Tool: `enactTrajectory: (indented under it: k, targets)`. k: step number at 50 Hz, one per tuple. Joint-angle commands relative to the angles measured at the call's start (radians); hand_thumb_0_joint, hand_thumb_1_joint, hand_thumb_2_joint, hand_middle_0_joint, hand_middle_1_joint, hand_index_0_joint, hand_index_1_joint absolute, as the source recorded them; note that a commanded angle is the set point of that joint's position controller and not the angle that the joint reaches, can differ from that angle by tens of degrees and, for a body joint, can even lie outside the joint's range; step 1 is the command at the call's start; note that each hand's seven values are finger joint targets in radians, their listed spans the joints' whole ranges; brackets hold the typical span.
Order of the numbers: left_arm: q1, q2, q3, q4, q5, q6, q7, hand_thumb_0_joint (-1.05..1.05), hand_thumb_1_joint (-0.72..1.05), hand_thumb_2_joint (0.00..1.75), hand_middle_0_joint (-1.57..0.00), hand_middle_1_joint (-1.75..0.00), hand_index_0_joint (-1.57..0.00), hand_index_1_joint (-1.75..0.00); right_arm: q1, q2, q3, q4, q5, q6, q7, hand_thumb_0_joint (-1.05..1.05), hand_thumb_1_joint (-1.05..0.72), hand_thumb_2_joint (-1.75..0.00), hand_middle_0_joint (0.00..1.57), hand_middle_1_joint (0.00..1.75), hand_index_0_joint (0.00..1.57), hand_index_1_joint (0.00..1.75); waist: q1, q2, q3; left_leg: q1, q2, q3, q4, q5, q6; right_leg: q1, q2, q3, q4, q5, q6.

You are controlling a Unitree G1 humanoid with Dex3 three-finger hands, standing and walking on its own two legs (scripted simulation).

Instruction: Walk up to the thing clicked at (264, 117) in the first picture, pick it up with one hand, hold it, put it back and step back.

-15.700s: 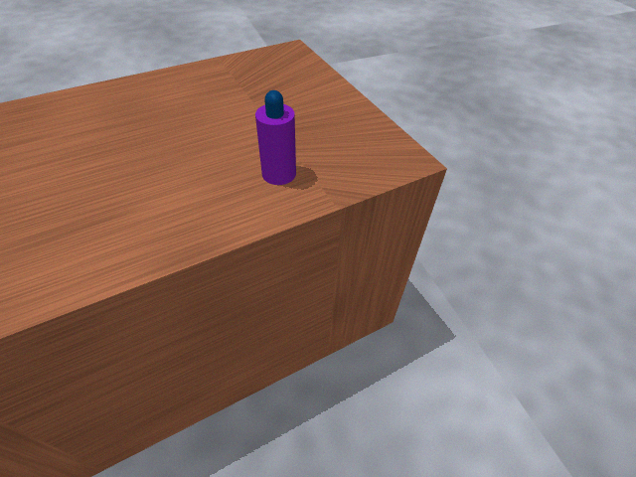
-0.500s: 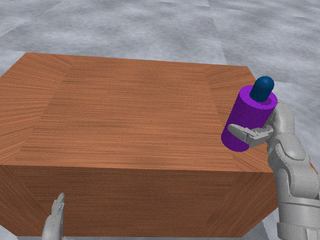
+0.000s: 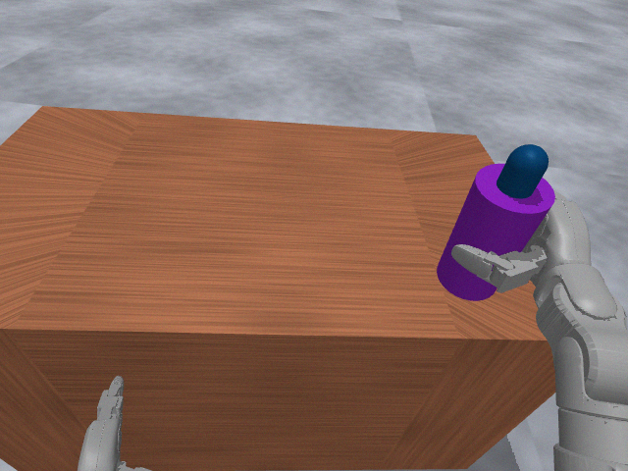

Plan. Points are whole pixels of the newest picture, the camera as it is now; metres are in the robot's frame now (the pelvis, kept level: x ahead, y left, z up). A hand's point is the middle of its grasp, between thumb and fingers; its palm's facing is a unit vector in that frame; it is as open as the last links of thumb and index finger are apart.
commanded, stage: hold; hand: right
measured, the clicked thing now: (495, 223) +0.32 -0.17 +0.22
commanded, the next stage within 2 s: none
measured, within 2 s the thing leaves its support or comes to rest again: neither
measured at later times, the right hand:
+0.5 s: hand (493, 224) +0.33 -0.17 +0.22, palm faces +0.10 +0.99 -0.05, open 10.3 cm
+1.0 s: hand (498, 243) +0.31 -0.17 +0.20, palm faces +0.11 +0.99 -0.06, open 10.3 cm
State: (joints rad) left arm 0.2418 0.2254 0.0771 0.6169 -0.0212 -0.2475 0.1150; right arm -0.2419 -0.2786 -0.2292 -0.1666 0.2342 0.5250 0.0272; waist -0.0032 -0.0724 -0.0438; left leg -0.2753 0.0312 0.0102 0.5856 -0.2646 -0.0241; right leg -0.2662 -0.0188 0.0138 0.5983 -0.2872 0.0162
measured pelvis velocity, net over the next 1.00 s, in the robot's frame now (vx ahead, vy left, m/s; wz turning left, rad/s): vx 0.00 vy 0.00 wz -0.01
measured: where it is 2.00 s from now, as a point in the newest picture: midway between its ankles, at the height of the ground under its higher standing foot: outside the picture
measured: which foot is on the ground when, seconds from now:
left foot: down 0.00-1.00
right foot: down 0.00-1.00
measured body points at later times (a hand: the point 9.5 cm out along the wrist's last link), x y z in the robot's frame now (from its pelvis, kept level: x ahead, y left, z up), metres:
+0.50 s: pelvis +0.00 +0.00 +0.00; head -0.03 +0.03 +0.45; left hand +0.18 +0.26 -0.07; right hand +0.32 -0.22 +0.22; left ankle +0.03 +0.13 -0.73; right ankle +0.02 -0.13 -0.73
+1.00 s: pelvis +0.00 +0.00 +0.00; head -0.03 +0.02 +0.45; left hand +0.18 +0.25 -0.07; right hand +0.30 -0.23 +0.21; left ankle +0.03 +0.13 -0.73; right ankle +0.02 -0.13 -0.73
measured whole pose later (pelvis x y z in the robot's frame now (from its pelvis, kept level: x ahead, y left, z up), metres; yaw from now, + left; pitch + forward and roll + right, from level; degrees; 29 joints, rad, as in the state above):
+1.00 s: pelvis +0.00 +0.00 +0.00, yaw +0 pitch -3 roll +0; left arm 0.24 0.23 0.08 0.63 -0.02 -0.27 0.13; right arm -0.19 -0.27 -0.23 -0.25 0.24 0.57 0.02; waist -0.01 -0.07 -0.05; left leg -0.28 0.03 0.02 0.60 -0.28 -0.03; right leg -0.27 -0.02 0.02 0.62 -0.30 0.01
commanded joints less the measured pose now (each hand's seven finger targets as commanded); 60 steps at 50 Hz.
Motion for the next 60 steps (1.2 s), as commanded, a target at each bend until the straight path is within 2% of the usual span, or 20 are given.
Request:
enactTrajectory:
  k: [1,2,4,7,10,11,13,17,21,26,31,35,37,43,46,50,52,54,57,60]
  targets:
    - [-0.129,0.112,0.034,-0.134,0.001,-0.073,0.014,0.00,-0.55,0.06,-0.05,-0.05,-0.05,-0.05,-0.530,-0.202,-0.132,-0.342,0.043,-0.119,0.000,0.00,-0.07,-1.33,1.23,1.43,1.29,1.43,0.005,0.025,-0.235,0.022,-0.028,0.041,-0.097,0.113,0.012,0.097,0.026,-0.014,-0.091,0.095,-0.026]
    - [-0.137,0.133,0.053,-0.149,0.001,-0.074,0.016,0.00,-0.56,0.06,-0.05,-0.05,-0.05,-0.05,-0.524,-0.210,-0.136,-0.348,0.041,-0.111,0.000,0.00,-0.06,-1.32,1.23,1.43,1.28,1.43,0.006,0.016,-0.257,0.025,-0.027,0.042,-0.095,0.130,0.012,0.108,0.026,-0.013,-0.087,0.114,-0.025]
    - [-0.157,0.116,0.029,-0.135,0.001,-0.071,0.008,0.00,-0.55,0.05,-0.05,-0.05,-0.05,-0.05,-0.542,-0.222,-0.139,-0.370,0.039,-0.101,0.001,0.00,-0.09,-1.34,1.25,1.45,1.31,1.45,-0.011,0.000,-0.233,0.026,-0.030,0.047,-0.089,0.117,0.015,0.088,0.025,-0.008,-0.096,0.110,-0.020]
    - [-0.173,0.147,0.053,-0.186,0.001,-0.080,0.012,0.00,-0.56,0.05,-0.05,-0.05,-0.05,-0.05,-0.567,-0.210,-0.127,-0.388,0.038,-0.093,0.001,0.00,-0.12,-1.33,1.25,1.44,1.30,1.44,0.003,0.032,-0.275,0.034,-0.033,0.050,-0.083,0.128,0.014,0.116,0.019,-0.002,-0.093,0.123,-0.018]
    - [-0.148,0.103,0.012,-0.151,-0.001,-0.082,0.009,0.00,-0.55,0.05,-0.05,-0.05,-0.05,-0.05,-0.572,-0.194,-0.118,-0.367,0.043,-0.080,0.006,0.00,-0.09,-1.31,1.23,1.42,1.29,1.42,0.001,0.016,-0.242,0.017,-0.033,0.050,-0.089,0.100,0.015,0.103,0.019,-0.002,-0.097,0.093,-0.018]
    - [-0.148,0.132,0.045,-0.156,0.001,-0.083,0.014,0.00,-0.56,0.06,-0.05,-0.05,-0.05,-0.05,-0.566,-0.213,-0.132,-0.355,0.041,-0.078,0.002,0.00,-0.09,-1.34,1.24,1.44,1.30,1.44,0.006,0.027,-0.244,0.025,-0.030,0.048,-0.094,0.098,0.013,0.094,0.024,-0.006,-0.098,0.091,-0.021]
    - [-0.146,0.126,0.035,-0.151,0.001,-0.081,0.012,0.00,-0.56,0.05,-0.05,-0.05,-0.05,-0.05,-0.562,-0.224,-0.143,-0.348,0.041,-0.070,0.002,0.00,-0.09,-1.33,1.24,1.44,1.30,1.44,-0.007,0.018,-0.248,0.031,-0.027,0.047,-0.092,0.106,0.012,0.088,0.028,-0.008,-0.094,0.099,-0.023]
    - [-0.109,0.141,0.060,-0.147,0.001,-0.084,0.012,0.00,-0.56,0.06,-0.05,-0.05,-0.04,-0.05,-0.564,-0.228,-0.153,-0.347,0.041,-0.064,-0.001,0.00,-0.09,-1.31,1.24,1.43,1.29,1.43,0.011,0.035,-0.273,0.030,-0.029,0.046,-0.080,0.152,0.011,0.116,0.027,-0.010,-0.081,0.140,-0.024]
    - [-0.110,0.101,0.020,-0.166,-0.004,-0.079,0.004,0.00,-0.56,0.06,-0.05,-0.05,-0.04,-0.05,-0.545,-0.206,-0.142,-0.348,0.045,-0.060,0.008,0.00,-0.09,-1.32,1.24,1.43,1.30,1.43,0.000,0.034,-0.261,0.030,-0.029,0.050,-0.079,0.159,0.012,0.110,0.023,-0.007,-0.081,0.164,-0.021]
    - [-0.156,0.160,0.069,-0.193,0.002,-0.079,0.012,0.00,-0.56,0.05,-0.05,-0.05,-0.05,-0.05,-0.571,-0.217,-0.138,-0.376,0.033,-0.066,0.003,0.00,-0.08,-1.32,1.23,1.43,1.29,1.43,0.008,0.047,-0.267,0.030,-0.024,0.042,-0.083,0.146,0.009,0.112,0.030,-0.013,-0.076,0.133,-0.028]
    - [-0.129,0.093,0.013,-0.187,-0.002,-0.073,0.010,0.00,-0.56,0.06,-0.05,-0.05,-0.04,-0.05,-0.501,-0.204,-0.140,-0.372,0.034,-0.086,0.003,0.00,-0.09,-1.31,1.23,1.42,1.29,1.42,-0.008,0.028,-0.254,0.038,-0.025,0.045,-0.081,0.143,0.013,0.095,0.027,-0.010,-0.079,0.140,-0.023]
    - [-0.124,0.133,0.053,-0.169,0.001,-0.072,0.013,0.00,-0.55,0.05,-0.05,-0.05,-0.05,-0.05,-0.485,-0.241,-0.172,-0.407,0.037,-0.094,-0.003,0.00,-0.09,-1.31,1.23,1.43,1.29,1.43,-0.004,0.002,-0.263,0.043,-0.024,0.039,-0.080,0.143,0.013,0.098,0.029,-0.014,-0.077,0.131,-0.023]
    - [-0.121,0.101,0.030,-0.172,0.001,-0.075,0.011,0.00,-0.56,0.06,-0.05,-0.05,-0.04,-0.05,-0.466,-0.183,-0.130,-0.429,0.039,-0.099,-0.002,0.00,-0.11,-1.30,1.23,1.41,1.28,1.41,0.001,0.020,-0.249,0.037,-0.024,0.039,-0.083,0.135,0.010,0.088,0.029,-0.015,-0.077,0.117,-0.026]
    - [-0.125,0.138,0.056,-0.173,0.005,-0.079,0.022,0.00,-0.56,0.06,-0.05,-0.05,-0.05,-0.05,-0.470,-0.196,-0.129,-0.426,0.033,-0.103,-0.012,0.00,-0.10,-1.30,1.23,1.41,1.28,1.41,0.011,0.022,-0.267,0.029,-0.028,0.043,-0.073,0.148,0.010,0.112,0.023,-0.006,-0.071,0.135,-0.021]
    - [-0.124,0.107,0.026,-0.147,0.004,-0.082,0.023,0.00,-0.55,0.05,-0.05,-0.05,-0.05,-0.05,-0.499,-0.180,-0.111,-0.428,0.039,-0.101,-0.010,0.00,-0.10,-1.31,1.23,1.42,1.29,1.42,0.012,0.011,-0.217,0.006,-0.031,0.048,-0.079,0.108,0.012,0.088,0.022,-0.003,-0.082,0.097,-0.020]
    - [-0.148,0.137,0.053,-0.148,0.006,-0.097,0.025,0.00,-0.55,0.05,-0.05,-0.05,-0.05,-0.05,-0.525,-0.198,-0.113,-0.430,0.037,-0.094,-0.004,0.00,-0.09,-1.31,1.23,1.42,1.29,1.42,0.017,0.005,-0.231,0.003,-0.030,0.048,-0.080,0.085,0.012,0.093,0.022,-0.002,-0.086,0.070,-0.020]
    - [-0.126,0.096,0.015,-0.123,0.006,-0.096,0.020,0.00,-0.55,0.05,-0.05,-0.05,-0.05,-0.05,-0.510,-0.175,-0.102,-0.384,0.035,-0.085,-0.001,0.00,-0.09,-1.31,1.23,1.42,1.29,1.42,0.013,-0.001,-0.231,0.004,-0.029,0.048,-0.078,0.112,0.013,0.097,0.022,-0.003,-0.082,0.100,-0.017]
    - [-0.151,0.167,0.079,-0.154,0.008,-0.099,0.027,0.00,-0.56,0.05,-0.05,-0.05,-0.05,-0.05,-0.537,-0.202,-0.122,-0.372,0.036,-0.082,-0.003,0.00,-0.10,-1.34,1.25,1.45,1.31,1.45,0.020,0.022,-0.243,-0.004,-0.035,0.054,-0.074,0.106,0.013,0.109,0.015,0.007,-0.089,0.100,-0.013]
    - [-0.138,0.113,0.027,-0.132,0.007,-0.099,0.018,0.00,-0.56,0.06,-0.05,-0.05,-0.05,-0.05,-0.559,-0.219,-0.139,-0.383,0.034,-0.079,-0.007,0.00,-0.08,-1.32,1.23,1.43,1.29,1.43,-0.003,0.008,-0.226,0.013,-0.029,0.052,-0.085,0.071,0.013,0.077,0.024,-0.003,-0.088,0.060,-0.018]
    - [-0.149,0.110,0.034,-0.132,0.006,-0.097,0.021,0.00,-0.55,0.06,-0.05,-0.05,-0.04,-0.05,-0.537,-0.200,-0.134,-0.353,0.041,-0.070,-0.007,0.00,-0.07,-1.32,1.24,1.44,1.30,1.44,-0.004,0.026,-0.220,0.019,-0.027,0.048,-0.084,0.086,0.010,0.069,0.027,-0.009,-0.082,0.075,-0.021]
